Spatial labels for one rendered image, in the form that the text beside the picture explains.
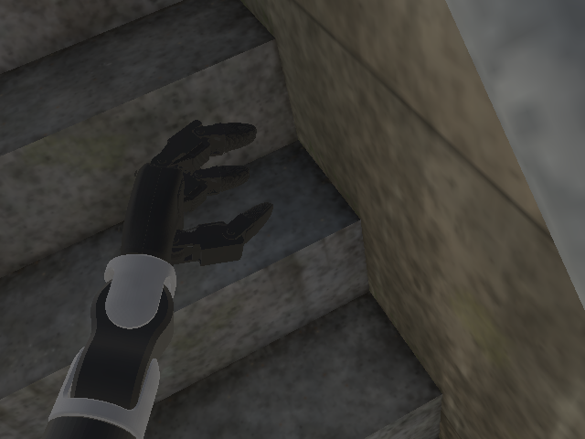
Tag stairs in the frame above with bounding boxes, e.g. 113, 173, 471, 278
0, 0, 442, 439

